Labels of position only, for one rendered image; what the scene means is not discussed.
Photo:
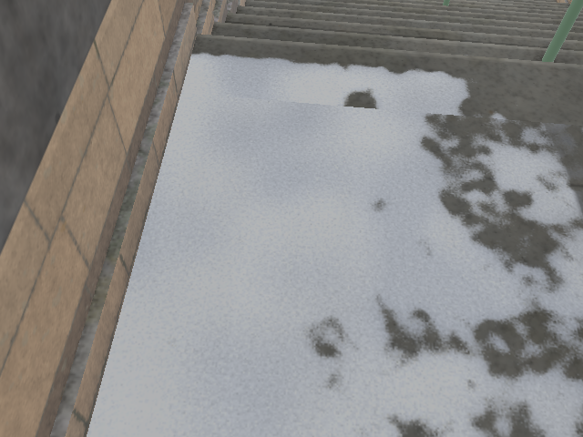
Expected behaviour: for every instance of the stairs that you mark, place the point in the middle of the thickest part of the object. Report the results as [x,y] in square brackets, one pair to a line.
[513,29]

